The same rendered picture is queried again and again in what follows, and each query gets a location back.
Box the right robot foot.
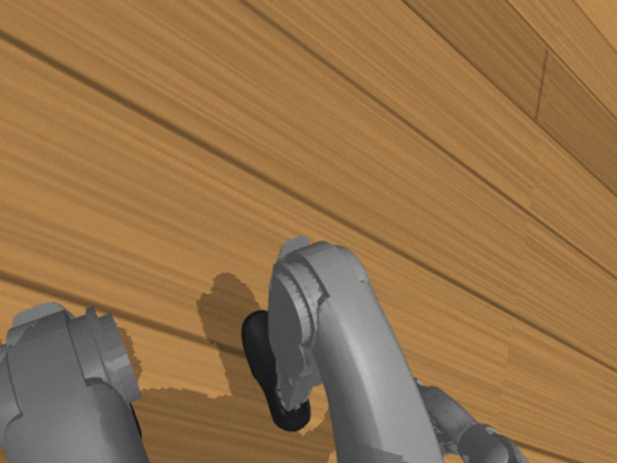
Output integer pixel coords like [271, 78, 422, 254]
[241, 310, 310, 432]

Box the right robot arm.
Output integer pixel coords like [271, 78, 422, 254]
[457, 423, 529, 463]

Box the right robot hand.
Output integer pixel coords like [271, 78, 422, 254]
[414, 377, 479, 457]

